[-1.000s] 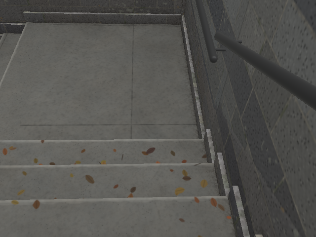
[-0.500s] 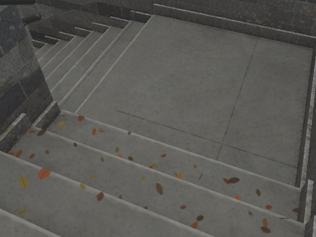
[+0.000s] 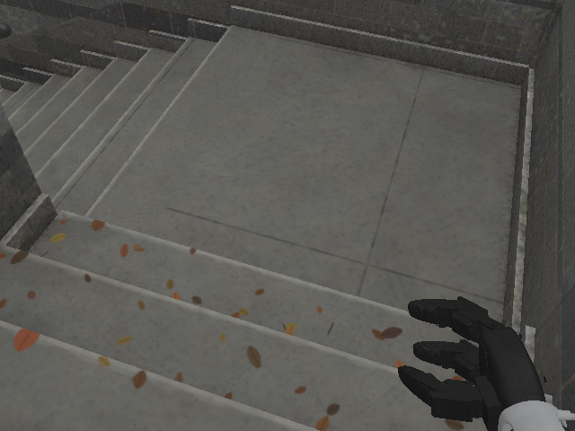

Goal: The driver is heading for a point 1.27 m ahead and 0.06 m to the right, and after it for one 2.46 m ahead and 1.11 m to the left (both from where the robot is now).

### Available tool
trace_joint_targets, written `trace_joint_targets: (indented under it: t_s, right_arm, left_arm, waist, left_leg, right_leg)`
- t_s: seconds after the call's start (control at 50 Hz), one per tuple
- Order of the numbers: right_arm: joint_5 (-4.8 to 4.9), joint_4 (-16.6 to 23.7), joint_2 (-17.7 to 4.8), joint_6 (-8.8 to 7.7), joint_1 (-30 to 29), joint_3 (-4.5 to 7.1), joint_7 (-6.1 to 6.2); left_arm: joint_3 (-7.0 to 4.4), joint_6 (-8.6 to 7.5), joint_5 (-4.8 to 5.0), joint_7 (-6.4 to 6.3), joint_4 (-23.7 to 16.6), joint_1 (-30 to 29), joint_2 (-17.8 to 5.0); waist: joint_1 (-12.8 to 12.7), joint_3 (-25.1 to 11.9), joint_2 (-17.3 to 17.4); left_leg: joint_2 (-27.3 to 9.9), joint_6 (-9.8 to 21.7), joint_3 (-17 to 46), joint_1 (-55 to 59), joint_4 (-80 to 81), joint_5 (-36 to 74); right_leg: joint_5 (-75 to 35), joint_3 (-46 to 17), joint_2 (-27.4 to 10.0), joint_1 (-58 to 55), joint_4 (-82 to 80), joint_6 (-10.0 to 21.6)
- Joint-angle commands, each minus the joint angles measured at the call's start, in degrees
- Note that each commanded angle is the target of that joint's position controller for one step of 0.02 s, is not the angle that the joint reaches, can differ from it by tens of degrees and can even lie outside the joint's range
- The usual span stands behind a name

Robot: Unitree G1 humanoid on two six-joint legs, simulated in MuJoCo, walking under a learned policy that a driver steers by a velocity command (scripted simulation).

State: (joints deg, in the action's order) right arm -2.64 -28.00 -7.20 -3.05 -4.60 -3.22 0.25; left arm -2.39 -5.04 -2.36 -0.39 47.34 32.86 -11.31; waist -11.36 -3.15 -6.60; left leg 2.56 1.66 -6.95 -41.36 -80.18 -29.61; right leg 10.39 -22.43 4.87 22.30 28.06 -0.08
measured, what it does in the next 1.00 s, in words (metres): walks ahead: left foot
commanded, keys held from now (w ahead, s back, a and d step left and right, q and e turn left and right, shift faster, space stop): e+shift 0.34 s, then shift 0.30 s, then q+shift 0.30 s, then w+q+shift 0.06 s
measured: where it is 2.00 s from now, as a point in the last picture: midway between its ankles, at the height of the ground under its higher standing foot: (257, 408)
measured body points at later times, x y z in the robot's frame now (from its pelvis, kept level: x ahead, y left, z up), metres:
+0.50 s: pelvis +0.10 +0.06 -0.04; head +0.13 +0.06 +0.41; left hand +0.14 +0.28 -0.19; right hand +0.30 -0.20 -0.08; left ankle +0.12 +0.12 -0.75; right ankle +0.05 -0.12 -0.71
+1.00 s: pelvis +0.12 +0.07 -0.02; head +0.15 +0.08 +0.43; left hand +0.39 +0.23 -0.10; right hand +0.14 -0.24 -0.11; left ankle +0.12 +0.12 -0.74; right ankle +0.05 -0.06 -0.73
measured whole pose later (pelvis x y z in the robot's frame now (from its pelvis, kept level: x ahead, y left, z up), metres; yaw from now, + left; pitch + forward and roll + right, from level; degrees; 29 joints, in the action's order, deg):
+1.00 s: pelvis +0.12 +0.07 -0.02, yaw -12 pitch +5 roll -2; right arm -2.4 -40.5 -18.7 -2.3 15.6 4.4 -3.0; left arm -0.9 -1.0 -4.0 -0.8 34.5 3.1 -12.2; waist 4.3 -1.9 0.2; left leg 9.8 7.6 8.1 -21.9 -35.0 -17.0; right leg 22.2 -3.8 2.0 22.2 40.3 -3.9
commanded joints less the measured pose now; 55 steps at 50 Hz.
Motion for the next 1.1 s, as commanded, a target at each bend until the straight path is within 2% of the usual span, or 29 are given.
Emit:
trace_joint_targets:
  t_s: [0.02, 0.1, 0.14, 0.16, 0.2, 0.22, 0.24, 0.26, 0.3, 0.32, 0.34, 0.38, 0.42, 0.44, 0.46, 0.48, 0.5, 0.54, 0.58, 0.62, 0.68, 0.7, 0.72, 0.74, 0.8, 0.88, 0.94, 1.02, 1.1]
  right_arm:
    - [0.64, 5.4, -5.1, 0.39, -2.6, 2.70, -1.22]
    - [0.49, 3.8, -8.0, 1.00, 5.2, 4.73, -0.97]
    - [1.58, 4.9, -10.8, 0.44, 12.1, 6.10, 1.73]
    - [1.91, 5.6, -7.5, -0.17, 11.2, 5.25, 3.27]
    - [2.37, 9.9, -6.0, -0.12, 3.0, 4.00, 4.34]
    - [1.82, 14.0, -3.9, -0.20, -9.9, 2.93, 4.03]
    - [2.35, 14.4, -1.9, -1.96, -19.0, 1.58, 3.11]
    - [3.23, 11.1, -1.7, -3.09, -15.2, 1.14, 2.47]
    - [2.71, 6.7, -6.4, -4.65, -11.7, 2.23, 3.34]
    - [-0.30, 6.2, -8.0, -4.87, -17.1, 2.69, 3.14]
    - [-1.49, 5.1, -6.3, -4.59, -15.8, 2.77, 2.80]
    - [0.17, -0.4, -4.8, -3.29, -9.8, 2.77, 1.22]
    - [3.55, -7.2, -2.0, -3.46, 9.8, 3.55, -1.60]
    - [3.24, -10.3, -7.8, -3.00, 20.3, 6.33, -1.68]
    - [0.35, -11.5, -15.2, -3.82, 26.4, 8.43, -1.01]
    - [-3.79, -8.8, -21.7, -2.98, 30.1, 10.87, -1.37]
    - [-5.15, -10.1, -19.4, -1.84, 27.9, 10.25, -1.39]
    - [-0.70, -3.9, -7.1, 0.09, 7.3, 5.49, -4.19]
    - [-0.86, -2.8, -9.5, -0.33, 1.0, 5.74, -3.62]
    - [-1.29, -4.4, -11.1, -2.14, 3.5, 5.74, -1.88]
    - [1.86, -9.3, -8.7, -2.98, 6.5, 3.28, -2.95]
    - [3.70, -12.0, -2.3, -0.50, 16.3, 2.49, -0.22]
    - [3.05, -10.8, -15.4, -2.54, 10.9, 4.61, -1.58]
    - [2.13, -8.0, -18.2, -2.76, 4.0, 6.19, -1.82]
    - [1.16, -9.3, -21.0, -2.58, 17.1, 8.10, -1.28]
    - [1.46, -9.5, -20.0, -0.24, 21.3, 8.69, -2.29]
    - [0.04, -9.6, -21.2, 0.86, 22.8, 10.03, -2.60]
    - [0.04, -10.4, -17.2, -1.22, 20.3, 9.37, -4.81]
    - [-0.68, -9.0, -14.4, -1.92, 13.3, 7.60, -5.18]
  left_arm:
    - [-1.67, -1.34, 0.88, -1.42, -4.4, -3.0, -4.7]
    - [-1.70, -0.85, 0.30, -1.83, -7.3, -5.0, -4.5]
    - [-0.47, 0.44, -1.22, -1.46, -12.2, -13.0, -3.2]
    - [0.87, 0.67, -4.05, -1.33, -11.6, -15.0, -0.7]
    - [0.43, -0.01, -4.62, -2.89, -6.4, -0.7, -1.4]
    - [-0.26, -1.40, -2.23, -3.51, -0.1, 15.4, -2.2]
    - [-1.29, -2.88, -0.53, -3.00, 4.7, 25.2, -3.3]
    - [-2.09, -3.65, 0.15, -2.87, 4.2, 23.5, -3.9]
    - [-1.92, -3.25, 0.55, -2.24, 2.5, 16.5, -2.7]
    - [-1.59, -2.33, 1.55, -1.27, 2.2, 17.6, -2.3]
    - [-1.34, -1.25, 1.01, -0.71, 1.5, 13.2, -3.3]
    - [-1.77, 0.91, 1.50, 0.15, -5.2, -3.5, -6.0]
    - [-1.43, 3.73, -0.18, 1.26, -7.2, -18.0, -10.1]
    - [-1.22, 4.30, 0.38, 1.83, -6.3, -15.0, -9.5]
    - [0.35, 3.57, 1.60, 2.57, -6.1, -3.3, -1.0]
    - [-0.14, 2.25, 2.15, 0.59, -11.9, -9.6, -1.7]
    - [0.66, 2.97, -0.28, -0.54, -10.3, -17.0, -1.2]
    - [1.08, 2.95, -1.55, -1.90, -6.3, -12.8, -1.8]
    - [1.17, 1.94, -1.55, 0.15, -6.3, -11.6, -2.4]
    - [0.88, 2.72, -1.44, 2.42, -5.4, -11.1, -2.9]
    - [1.51, 2.74, -1.33, 3.86, -4.1, -10.1, -0.5]
    - [-0.07, 7.60, 2.04, 0.58, -3.0, -13.1, -3.4]
    - [1.43, 4.68, -1.55, 2.13, -8.8, -17.9, -0.1]
    - [1.19, 3.78, -1.61, 2.10, -10.3, -20.4, -2.2]
    - [0.94, 3.31, -0.98, 0.20, -15.2, -28.8, -4.1]
    - [0.56, 4.51, -0.94, -0.53, -16.9, -29.9, -4.8]
    - [-0.08, 3.57, -0.73, -1.02, -17.9, -32.6, -5.4]
    - [0.93, 2.76, -3.00, 1.38, -16.5, -28.1, -2.7]
    - [0.60, 1.46, -1.07, 3.02, -14.8, -17.5, -3.5]
  waist:
    - [6.0, -1.9, 5.2]
    - [8.9, -3.6, 7.5]
    - [14.1, 0.1, 10.3]
    - [15.2, 2.8, 8.4]
    - [6.1, 3.3, 2.0]
    - [-3.6, 1.6, -7.9]
    - [-10.5, -3.5, -7.5]
    - [-9.9, -8.9, -1.4]
    - [-7.4, -6.6, -1.1]
    - [-8.0, -6.7, 0.7]
    - [-3.8, -7.8, 2.2]
    - [3.2, -9.6, 3.3]
    - [16.9, -7.6, 5.6]
    - [20.1, -6.6, 12.1]
    - [13.9, -16.4, 20.7]
    - [17.5, -11.7, 16.5]
    - [17.3, -3.6, 13.1]
    - [8.7, -4.0, 11.2]
    - [4.2, -7.1, 7.8]
    - [4.9, -7.5, 6.2]
    - [3.3, -5.3, 6.7]
    - [8.0, -7.0, 3.8]
    - [4.4, -1.8, 14.1]
    - [4.0, -3.5, 9.0]
    - [12.8, -2.7, 11.4]
    - [15.4, -6.2, 12.9]
    - [15.6, -9.4, 10.2]
    - [12.5, 2.4, 10.3]
    - [6.6, 0.7, 7.7]
  left_leg:
    - [-3.0, -1.4, 14.2, 2.6, 21.8, -7.3]
    - [-9.5, 4.9, 19.9, 18.2, 31.1, -3.1]
    - [-17.1, 13.4, 27.9, 29.9, 30.6, -0.4]
    - [-17.7, 13.0, 28.7, 32.1, 27.2, -3.4]
    - [-12.9, 7.2, 17.8, 12.6, 19.2, -10.5]
    - [-3.0, -2.5, 8.6, -5.6, 8.9, -23.9]
    - [-0.9, -9.3, 13.3, -28.2, -4.4, -26.6]
    - [-3.9, -12.4, 17.6, -37.8, 5.3, -20.3]
    - [-5.9, -14.4, 20.7, -45.0, 8.7, -19.9]
    - [-5.4, -13.4, 19.2, -45.2, 9.4, -24.2]
    - [-3.7, -10.9, 16.9, -33.9, 16.1, -22.0]
    - [-1.3, -5.5, 14.8, -3.7, 31.4, -9.7]
    - [2.7, -3.6, 7.8, 44.0, 37.9, 28.1]
    - [-1.1, -1.6, 8.6, 64.2, 45.4, 31.9]
    - [-17.3, 12.5, 20.9, 79.8, 41.3, 64.5]
    - [-28.4, 21.9, 42.9, 69.1, 49.4, 63.0]
    - [-27.8, 21.6, 45.2, 56.1, 51.9, 55.0]
    - [-20.0, 13.2, 29.2, 33.3, 50.4, 59.9]
    - [-13.9, 8.7, 19.4, 21.9, 49.1, 74.6]
    - [-11.5, 8.2, 14.9, 19.6, 50.6, 66.3]
    - [-7.1, 0.5, 13.2, 17.9, 48.4, 56.8]
    - [-9.9, 4.6, 13.4, 26.7, 52.8, 60.1]
    - [-6.1, 0.7, 17.4, 16.4, 48.6, 54.1]
    - [-6.9, 1.4, 17.4, 17.0, 49.4, 50.1]
    - [-11.9, 7.7, 29.6, 33.7, 48.1, 57.4]
    - [-16.0, 11.8, 46.4, 49.1, 49.2, 52.5]
    - [-13.8, 9.1, 45.1, 51.7, 49.3, 56.1]
    - [-7.5, 17.5, 45.0, 23.6, 61.5, -12.0]
    - [-2.6, 16.1, 41.0, 3.1, 55.1, -6.9]
  right_leg:
    - [-15.1, -15.3, -6.3, -0.5, -1.0, 7.6]
    - [-15.4, -12.6, -2.5, 11.6, 0.1, 6.3]
    - [-10.6, -7.1, 0.0, 32.7, 6.0, 4.7]
    - [-8.1, -4.8, -1.4, 38.4, 7.3, 5.0]
    - [-21.6, -3.6, -4.2, 19.2, 2.2, 4.8]
    - [-35.2, -8.2, -5.4, -5.5, 0.6, 5.9]
    - [-35.7, -14.8, -8.6, -33.6, 10.5, 8.6]
    - [-28.8, -14.0, -10.9, -44.5, 15.2, 8.5]
    - [-26.7, -20.9, -11.5, -42.0, 19.7, 9.7]
    - [-31.1, -22.7, -9.2, -39.8, 20.5, 9.9]
    - [-33.7, -23.3, -6.0, -29.8, 17.0, 9.5]
    - [-24.8, -23.0, -3.1, -6.3, 9.9, 9.5]
    - [-6.2, -21.7, -0.7, 29.2, 5.2, 10.0]
    - [10.6, -18.3, 2.5, 40.9, 6.9, 6.4]
    - [28.8, -5.1, 11.1, 43.4, 22.6, -1.5]
    - [34.6, 0.6, 11.3, 51.2, 38.6, -5.2]
    - [28.7, 3.2, 6.1, 53.6, 49.8, -7.6]
    - [15.0, 8.2, 4.0, 42.3, 60.0, -8.1]
    - [6.3, 13.7, 2.8, 32.2, 65.6, -6.4]
    - [-1.4, 13.5, 1.0, 27.4, 66.0, -5.7]
    - [-6.0, 14.0, -4.1, 21.4, 54.7, -7.2]
    - [0.7, 16.8, -1.4, 14.5, 33.9, -5.3]
    - [-4.2, 18.6, -6.5, 13.3, 44.6, -6.7]
    - [-1.2, 20.5, -5.7, 12.1, 40.8, -6.4]
    - [12.8, 21.6, -4.4, 18.9, 29.3, -6.9]
    - [13.2, 15.1, -5.0, 24.8, 16.7, -6.9]
    - [10.2, 15.7, -4.3, 20.1, 12.8, -4.8]
    - [14.8, 19.8, -3.5, 1.0, 10.6, -0.4]
    - [11.4, 17.5, -4.3, -28.2, 3.0, 4.5]
Velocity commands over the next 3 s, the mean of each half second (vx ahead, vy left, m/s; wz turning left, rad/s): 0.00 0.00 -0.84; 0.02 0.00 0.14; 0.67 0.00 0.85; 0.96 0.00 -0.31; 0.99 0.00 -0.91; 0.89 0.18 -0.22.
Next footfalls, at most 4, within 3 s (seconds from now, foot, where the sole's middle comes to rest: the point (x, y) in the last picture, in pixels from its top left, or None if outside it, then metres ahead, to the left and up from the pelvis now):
0.44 left None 0.15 0.10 -0.78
1.12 right None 0.10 -0.08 -0.78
1.58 left None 0.42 0.23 -0.93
2.00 right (278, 368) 0.77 0.18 -1.08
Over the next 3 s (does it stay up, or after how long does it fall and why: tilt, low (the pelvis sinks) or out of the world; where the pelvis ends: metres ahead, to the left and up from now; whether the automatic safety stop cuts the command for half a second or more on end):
stays up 1.44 0.00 -0.63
